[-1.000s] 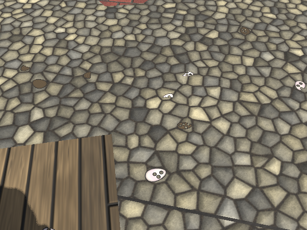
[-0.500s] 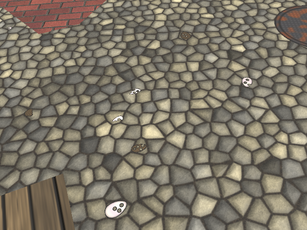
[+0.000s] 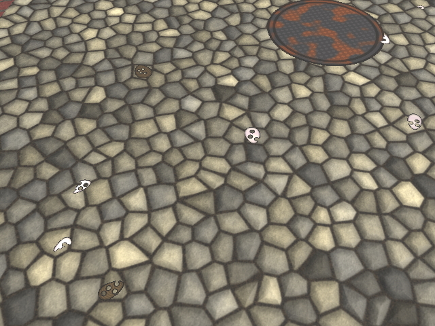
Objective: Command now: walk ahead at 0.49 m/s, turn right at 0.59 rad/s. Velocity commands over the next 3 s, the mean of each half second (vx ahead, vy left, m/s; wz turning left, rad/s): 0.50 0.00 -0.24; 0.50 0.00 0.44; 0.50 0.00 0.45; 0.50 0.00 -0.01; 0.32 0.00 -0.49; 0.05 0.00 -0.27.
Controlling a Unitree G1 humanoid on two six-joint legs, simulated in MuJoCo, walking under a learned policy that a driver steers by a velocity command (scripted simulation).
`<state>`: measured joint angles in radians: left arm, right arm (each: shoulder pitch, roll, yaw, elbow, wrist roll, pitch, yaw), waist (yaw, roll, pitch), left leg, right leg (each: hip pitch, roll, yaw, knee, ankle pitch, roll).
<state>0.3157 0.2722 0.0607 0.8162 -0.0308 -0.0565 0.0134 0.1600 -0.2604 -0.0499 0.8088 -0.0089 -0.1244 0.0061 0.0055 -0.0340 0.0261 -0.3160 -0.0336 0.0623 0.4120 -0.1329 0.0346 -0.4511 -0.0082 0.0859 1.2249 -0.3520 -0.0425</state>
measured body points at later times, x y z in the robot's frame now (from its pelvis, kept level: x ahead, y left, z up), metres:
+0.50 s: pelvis +0.26 -0.08 +0.00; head +0.29 -0.10 +0.45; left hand +0.43 +0.16 -0.10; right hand +0.29 -0.36 -0.14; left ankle +0.19 +0.09 -0.64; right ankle +0.30 -0.18 -0.74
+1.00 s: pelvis +0.54 -0.04 -0.02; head +0.58 -0.02 +0.43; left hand +0.55 +0.25 -0.15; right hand +0.75 -0.27 -0.12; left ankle +0.61 +0.04 -0.74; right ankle +0.37 -0.20 -0.64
